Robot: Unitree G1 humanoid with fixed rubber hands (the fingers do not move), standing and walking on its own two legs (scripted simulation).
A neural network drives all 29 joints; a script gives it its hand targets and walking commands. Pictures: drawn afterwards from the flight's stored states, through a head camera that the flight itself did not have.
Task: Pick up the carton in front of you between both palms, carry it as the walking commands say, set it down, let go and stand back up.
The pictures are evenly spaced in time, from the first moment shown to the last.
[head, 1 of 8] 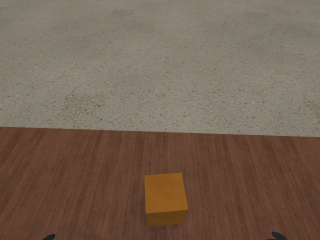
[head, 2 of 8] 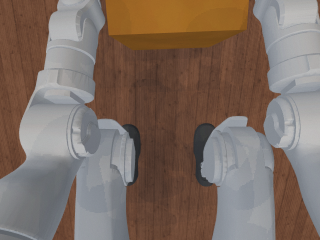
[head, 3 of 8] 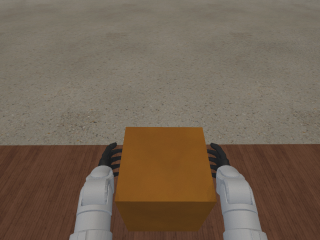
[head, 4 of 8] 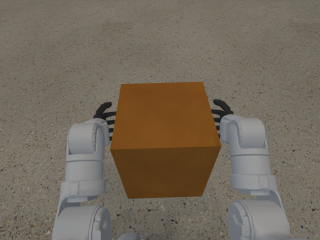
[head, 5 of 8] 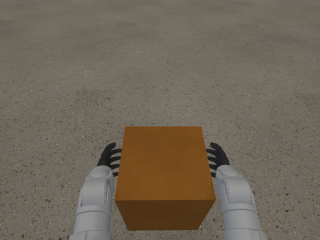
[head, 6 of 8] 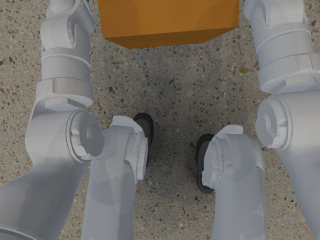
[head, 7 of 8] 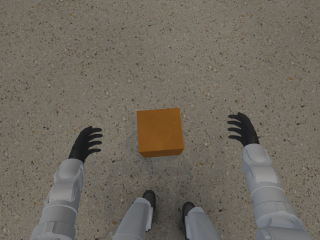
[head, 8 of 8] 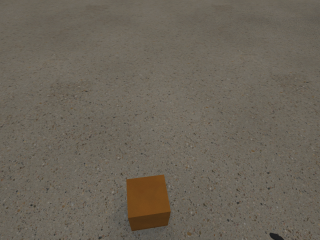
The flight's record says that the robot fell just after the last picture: no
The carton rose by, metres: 0.69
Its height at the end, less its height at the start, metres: -0.06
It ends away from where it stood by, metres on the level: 2.15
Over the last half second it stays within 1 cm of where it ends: yes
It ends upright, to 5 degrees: yes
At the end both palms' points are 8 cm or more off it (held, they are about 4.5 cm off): yes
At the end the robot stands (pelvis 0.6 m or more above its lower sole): yes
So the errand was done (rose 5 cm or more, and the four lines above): yes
